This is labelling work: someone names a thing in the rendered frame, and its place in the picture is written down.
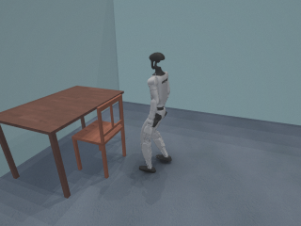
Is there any table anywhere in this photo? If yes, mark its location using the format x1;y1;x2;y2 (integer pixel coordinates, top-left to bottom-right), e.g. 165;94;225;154
0;86;124;199

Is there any chair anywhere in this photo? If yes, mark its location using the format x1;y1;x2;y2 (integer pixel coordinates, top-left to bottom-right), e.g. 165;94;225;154
71;94;126;179

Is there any left robot forearm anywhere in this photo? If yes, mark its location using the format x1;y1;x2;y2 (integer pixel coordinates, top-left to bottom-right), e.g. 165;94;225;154
147;100;158;126

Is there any left robot hand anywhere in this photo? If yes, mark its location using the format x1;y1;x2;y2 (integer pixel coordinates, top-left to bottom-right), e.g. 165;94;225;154
143;125;153;142

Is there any humanoid robot torso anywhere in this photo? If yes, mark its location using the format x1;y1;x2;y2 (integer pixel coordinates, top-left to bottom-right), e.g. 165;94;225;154
150;73;167;121

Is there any left robot upper arm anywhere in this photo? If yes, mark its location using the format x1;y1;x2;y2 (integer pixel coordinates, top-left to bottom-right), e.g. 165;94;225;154
147;76;160;105

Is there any left robot shin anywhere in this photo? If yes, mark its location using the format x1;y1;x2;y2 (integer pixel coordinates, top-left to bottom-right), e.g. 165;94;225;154
140;142;152;169

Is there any right robot upper arm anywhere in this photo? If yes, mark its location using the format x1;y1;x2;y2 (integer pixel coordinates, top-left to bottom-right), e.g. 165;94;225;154
164;72;170;94

